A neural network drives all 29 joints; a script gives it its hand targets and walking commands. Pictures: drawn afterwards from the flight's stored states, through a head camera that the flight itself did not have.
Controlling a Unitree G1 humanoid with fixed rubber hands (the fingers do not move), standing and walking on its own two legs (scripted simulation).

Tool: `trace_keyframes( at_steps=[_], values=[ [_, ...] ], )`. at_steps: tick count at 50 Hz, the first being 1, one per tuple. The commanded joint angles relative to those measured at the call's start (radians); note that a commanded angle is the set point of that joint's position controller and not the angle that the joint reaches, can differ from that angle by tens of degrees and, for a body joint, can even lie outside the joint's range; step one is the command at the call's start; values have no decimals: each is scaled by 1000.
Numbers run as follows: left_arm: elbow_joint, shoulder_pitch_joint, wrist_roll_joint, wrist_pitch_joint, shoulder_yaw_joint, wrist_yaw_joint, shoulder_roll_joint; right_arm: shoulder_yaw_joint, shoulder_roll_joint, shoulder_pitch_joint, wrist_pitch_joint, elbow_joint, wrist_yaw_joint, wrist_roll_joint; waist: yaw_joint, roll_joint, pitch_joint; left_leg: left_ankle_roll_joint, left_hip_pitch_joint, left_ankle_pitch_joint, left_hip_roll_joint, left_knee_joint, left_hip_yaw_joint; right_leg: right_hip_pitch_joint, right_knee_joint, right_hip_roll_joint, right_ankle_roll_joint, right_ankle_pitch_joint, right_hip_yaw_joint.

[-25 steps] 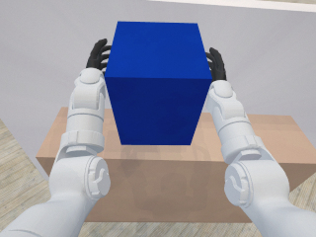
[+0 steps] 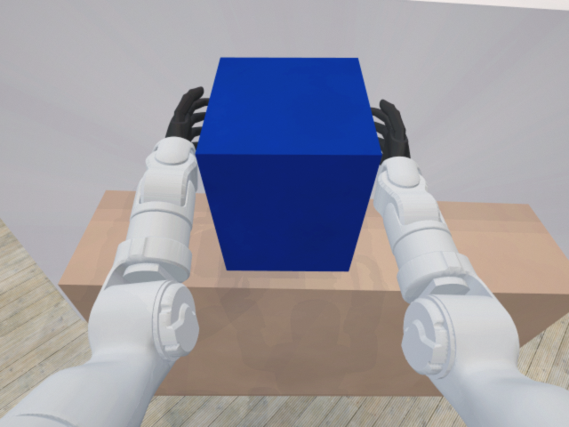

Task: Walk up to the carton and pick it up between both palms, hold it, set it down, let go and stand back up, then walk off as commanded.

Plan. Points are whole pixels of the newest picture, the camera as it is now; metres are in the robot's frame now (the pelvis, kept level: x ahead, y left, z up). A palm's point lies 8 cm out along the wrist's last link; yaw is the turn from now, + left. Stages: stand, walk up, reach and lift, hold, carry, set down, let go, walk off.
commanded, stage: set down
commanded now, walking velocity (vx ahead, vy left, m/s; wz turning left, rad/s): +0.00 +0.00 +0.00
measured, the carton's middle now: (288, 170) +0.45 +0.01 +0.14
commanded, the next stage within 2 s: none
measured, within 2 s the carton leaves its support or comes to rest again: neither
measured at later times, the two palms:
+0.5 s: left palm (182, 154) +0.44 +0.16 +0.17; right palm (387, 165) +0.42 -0.13 +0.18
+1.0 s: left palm (184, 159) +0.45 +0.17 +0.15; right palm (380, 167) +0.43 -0.12 +0.17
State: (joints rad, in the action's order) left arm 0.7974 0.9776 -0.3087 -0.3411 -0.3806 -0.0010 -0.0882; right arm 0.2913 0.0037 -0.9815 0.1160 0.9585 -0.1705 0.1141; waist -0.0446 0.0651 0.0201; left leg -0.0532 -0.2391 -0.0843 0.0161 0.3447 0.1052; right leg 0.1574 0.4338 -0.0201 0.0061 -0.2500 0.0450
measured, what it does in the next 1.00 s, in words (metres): stands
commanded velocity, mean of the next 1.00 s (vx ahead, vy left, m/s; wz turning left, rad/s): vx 0.00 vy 0.00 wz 0.00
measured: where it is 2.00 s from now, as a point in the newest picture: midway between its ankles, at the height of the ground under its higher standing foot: outside the picture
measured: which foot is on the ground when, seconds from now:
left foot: down 0.00-1.00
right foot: down 0.00-1.00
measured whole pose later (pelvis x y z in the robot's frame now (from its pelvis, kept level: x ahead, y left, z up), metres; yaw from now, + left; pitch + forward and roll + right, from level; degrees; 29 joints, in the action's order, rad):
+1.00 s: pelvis +0.02 +0.00 +0.00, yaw +0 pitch +0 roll +1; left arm 1.02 0.98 -0.31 -0.15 -0.45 -0.02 -0.11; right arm 0.53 0.10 -0.97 0.08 0.96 -0.14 0.36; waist -0.04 0.07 0.02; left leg -0.06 -0.24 -0.10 0.03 0.34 0.11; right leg 0.16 0.43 -0.01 0.00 -0.27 0.04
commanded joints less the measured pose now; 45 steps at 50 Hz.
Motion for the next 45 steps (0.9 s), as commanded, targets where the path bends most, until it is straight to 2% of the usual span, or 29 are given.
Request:
trace_keyframes(
  at_steps=[1,24,45],
  values=[
    [27,662,78,127,165,-144,497,-125,602,-729,-110,-165,143,13,59,-30,595,12,453,84,-17,-32,-30,-19,-169,28,-88,343,-87],
    [163,749,37,217,72,-152,436,29,650,-681,-119,-90,179,171,61,-33,560,-2,358,6,-31,-69,-2,16,-171,37,-92,234,-90],
    [232,750,12,281,19,-178,396,84,682,-642,-128,-105,182,247,51,-27,587,1,285,58,-31,-60,11,-40,-132,43,-113,380,-88]
  ],
)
